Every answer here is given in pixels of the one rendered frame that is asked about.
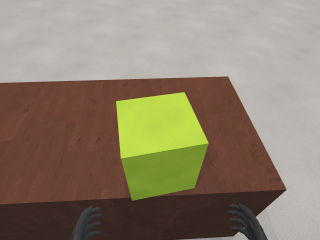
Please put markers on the robot left hand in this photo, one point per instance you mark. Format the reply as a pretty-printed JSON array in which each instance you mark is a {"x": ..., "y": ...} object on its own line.
[{"x": 81, "y": 228}]

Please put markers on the pedestal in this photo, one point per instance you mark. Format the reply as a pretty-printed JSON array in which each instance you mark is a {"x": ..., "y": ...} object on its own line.
[{"x": 60, "y": 154}]

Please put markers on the robot right hand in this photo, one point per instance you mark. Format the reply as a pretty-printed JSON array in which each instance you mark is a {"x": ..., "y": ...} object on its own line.
[{"x": 252, "y": 228}]

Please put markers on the carton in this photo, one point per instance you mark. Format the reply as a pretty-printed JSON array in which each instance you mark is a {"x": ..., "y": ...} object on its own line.
[{"x": 162, "y": 145}]

